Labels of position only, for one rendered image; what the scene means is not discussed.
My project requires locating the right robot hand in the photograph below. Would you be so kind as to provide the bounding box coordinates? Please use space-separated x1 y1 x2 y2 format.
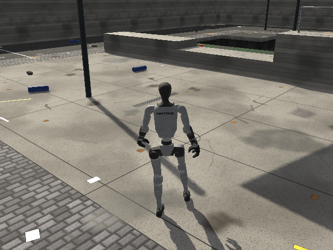
188 145 200 158

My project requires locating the robot left forearm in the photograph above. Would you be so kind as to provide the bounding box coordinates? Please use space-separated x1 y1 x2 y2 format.
138 125 146 141

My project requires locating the robot right forearm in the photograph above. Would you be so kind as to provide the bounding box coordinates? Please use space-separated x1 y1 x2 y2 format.
186 126 198 147

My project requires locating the robot right shin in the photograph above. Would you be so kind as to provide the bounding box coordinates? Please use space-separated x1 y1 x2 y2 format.
180 162 188 195

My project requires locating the left robot hand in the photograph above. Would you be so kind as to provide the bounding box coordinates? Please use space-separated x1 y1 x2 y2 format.
137 139 149 147

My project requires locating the humanoid robot head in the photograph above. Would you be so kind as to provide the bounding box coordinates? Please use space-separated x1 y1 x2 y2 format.
157 82 174 107

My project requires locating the left robot upper arm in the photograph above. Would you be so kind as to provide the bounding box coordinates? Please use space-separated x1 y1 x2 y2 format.
141 105 155 133

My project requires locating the right robot upper arm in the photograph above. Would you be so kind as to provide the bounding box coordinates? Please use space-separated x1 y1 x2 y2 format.
176 105 191 134

